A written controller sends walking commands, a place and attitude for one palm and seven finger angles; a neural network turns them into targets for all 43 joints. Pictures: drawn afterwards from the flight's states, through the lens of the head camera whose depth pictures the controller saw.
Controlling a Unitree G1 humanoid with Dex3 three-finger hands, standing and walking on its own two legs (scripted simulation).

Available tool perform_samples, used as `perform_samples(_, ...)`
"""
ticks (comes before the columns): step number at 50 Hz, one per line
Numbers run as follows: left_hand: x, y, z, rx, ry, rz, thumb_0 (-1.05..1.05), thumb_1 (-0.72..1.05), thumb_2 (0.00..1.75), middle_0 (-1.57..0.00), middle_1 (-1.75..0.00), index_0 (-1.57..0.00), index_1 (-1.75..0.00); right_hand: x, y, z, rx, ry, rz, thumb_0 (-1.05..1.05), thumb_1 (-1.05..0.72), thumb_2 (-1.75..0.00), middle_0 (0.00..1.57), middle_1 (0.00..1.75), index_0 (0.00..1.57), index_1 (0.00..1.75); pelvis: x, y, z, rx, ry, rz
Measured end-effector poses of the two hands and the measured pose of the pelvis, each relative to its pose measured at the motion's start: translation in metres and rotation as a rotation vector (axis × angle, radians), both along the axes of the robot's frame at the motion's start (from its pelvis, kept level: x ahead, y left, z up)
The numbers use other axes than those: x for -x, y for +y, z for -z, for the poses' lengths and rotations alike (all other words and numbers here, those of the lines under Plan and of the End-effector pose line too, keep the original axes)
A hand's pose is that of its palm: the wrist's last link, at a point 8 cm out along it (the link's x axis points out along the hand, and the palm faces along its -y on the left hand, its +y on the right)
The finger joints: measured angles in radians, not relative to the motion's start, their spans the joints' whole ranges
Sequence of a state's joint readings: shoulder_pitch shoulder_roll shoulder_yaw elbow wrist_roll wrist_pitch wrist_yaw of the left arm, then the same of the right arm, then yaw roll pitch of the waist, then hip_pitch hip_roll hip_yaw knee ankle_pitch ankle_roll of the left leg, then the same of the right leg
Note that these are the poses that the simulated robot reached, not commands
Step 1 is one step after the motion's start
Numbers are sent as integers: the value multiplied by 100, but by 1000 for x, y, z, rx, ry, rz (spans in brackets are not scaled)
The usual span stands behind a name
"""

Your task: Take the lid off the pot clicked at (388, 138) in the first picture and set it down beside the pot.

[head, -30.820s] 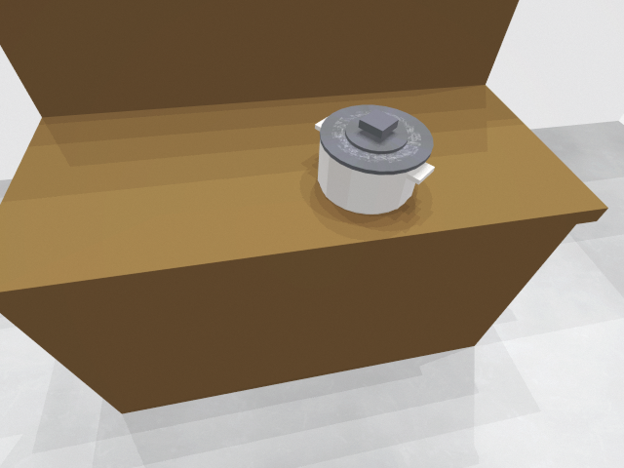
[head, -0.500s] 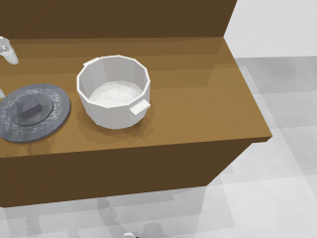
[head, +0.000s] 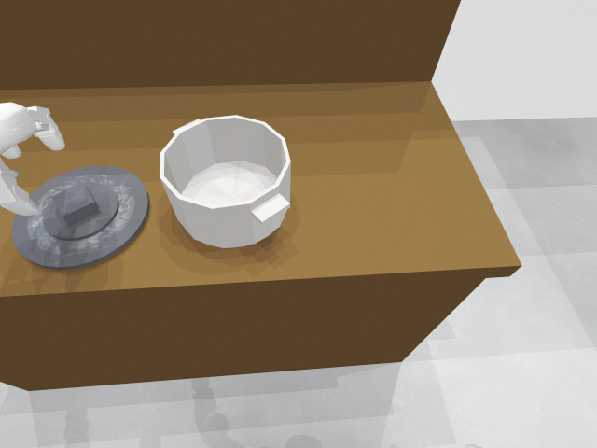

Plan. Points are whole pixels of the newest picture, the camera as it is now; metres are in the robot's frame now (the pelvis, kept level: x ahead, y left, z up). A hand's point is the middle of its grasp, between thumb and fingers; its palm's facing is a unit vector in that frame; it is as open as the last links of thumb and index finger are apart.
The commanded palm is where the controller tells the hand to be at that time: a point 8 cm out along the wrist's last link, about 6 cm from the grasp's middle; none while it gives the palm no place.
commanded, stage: draw the hand back to the body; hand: left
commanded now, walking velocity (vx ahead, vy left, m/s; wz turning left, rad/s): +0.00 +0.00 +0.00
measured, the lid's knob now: (75, 202) +0.48 +0.36 +0.00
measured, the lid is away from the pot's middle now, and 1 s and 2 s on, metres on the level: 0.25 0.25 0.25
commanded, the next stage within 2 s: step back with the hand held close in 1.82 s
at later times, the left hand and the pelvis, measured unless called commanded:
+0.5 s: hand (56, 157) +0.40 +0.27 +0.18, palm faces +0.46 -0.83 -0.31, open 10.3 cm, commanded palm +0.34 +0.30 +0.20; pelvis +0.03 -0.04 +0.01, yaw -2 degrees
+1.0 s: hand (65, 227) +0.31 +0.23 +0.18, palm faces +0.48 -0.82 -0.30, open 7.9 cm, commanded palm +0.26 +0.26 +0.19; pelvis +0.03 -0.06 +0.01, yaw -1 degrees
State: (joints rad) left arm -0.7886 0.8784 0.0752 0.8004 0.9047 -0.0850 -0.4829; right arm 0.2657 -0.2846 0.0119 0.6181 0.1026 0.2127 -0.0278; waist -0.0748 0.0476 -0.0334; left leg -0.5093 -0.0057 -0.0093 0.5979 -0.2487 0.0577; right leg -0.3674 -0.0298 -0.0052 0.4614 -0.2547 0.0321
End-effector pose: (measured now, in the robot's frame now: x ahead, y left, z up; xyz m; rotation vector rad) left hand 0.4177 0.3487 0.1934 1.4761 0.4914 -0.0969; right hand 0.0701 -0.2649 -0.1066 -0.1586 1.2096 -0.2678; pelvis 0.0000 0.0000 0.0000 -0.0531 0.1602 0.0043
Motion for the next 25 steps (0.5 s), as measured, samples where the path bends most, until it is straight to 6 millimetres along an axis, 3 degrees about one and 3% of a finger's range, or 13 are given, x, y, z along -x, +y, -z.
perform_samples(3,10,-1,2,13,-5,2,0,2,59,-34,-90,-34,-90,-15,1,-3,-3,-37,-26,1,-90,-90,20,30,20,30,1,-2,-1,-1,-10,-7)
perform_samples(8,22,-13,6,640,-440,-87,0,1,58,-35,-90,-34,-90,-35,8,-13,7,-142,-99,1,-90,-90,20,30,20,30,0,-7,-5,-13,-76,4)
perform_samples(12,27,-27,7,902,-680,-165,0,2,59,-35,-89,-34,-89,-48,8,-23,14,-220,-122,1,-90,-90,20,30,21,30,-8,-14,-8,-19,-104,20)
perform_samples(17,32,-35,4,1017,-827,-243,0,6,60,-34,-86,-33,-86,-59,-5,-30,26,-298,-100,1,-90,-90,20,30,21,30,-20,-23,-10,-23,-131,33)
perform_samples(25,61,-44,0,1000,-895,-278,0,20,65,-31,-77,-30,-77,-68,-32,-21,25,-297,-89,1,-90,-90,20,30,21,30,-32,-37,-10,-32,-144,33)
